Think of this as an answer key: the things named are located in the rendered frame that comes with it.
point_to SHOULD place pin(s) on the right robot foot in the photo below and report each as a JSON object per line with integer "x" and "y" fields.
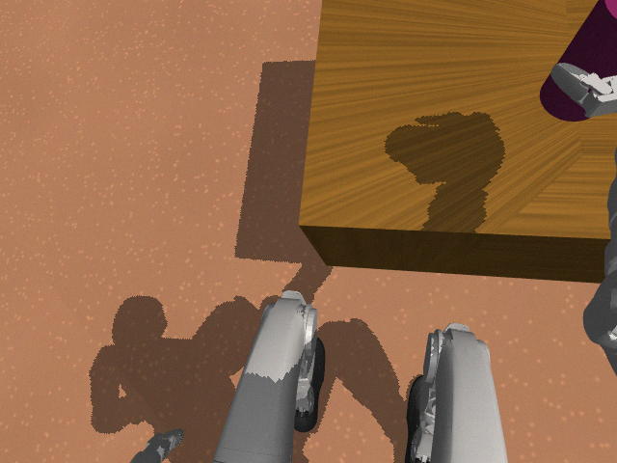
{"x": 413, "y": 420}

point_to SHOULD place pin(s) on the right robot arm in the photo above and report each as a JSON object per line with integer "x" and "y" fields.
{"x": 600, "y": 316}

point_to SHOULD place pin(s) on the left robot foot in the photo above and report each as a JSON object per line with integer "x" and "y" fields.
{"x": 306, "y": 421}

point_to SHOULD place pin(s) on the right robot hand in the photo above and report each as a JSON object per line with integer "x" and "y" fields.
{"x": 575, "y": 82}

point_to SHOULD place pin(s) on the left robot hand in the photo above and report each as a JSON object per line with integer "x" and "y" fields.
{"x": 159, "y": 446}

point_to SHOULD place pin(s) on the can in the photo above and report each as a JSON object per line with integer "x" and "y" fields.
{"x": 593, "y": 49}

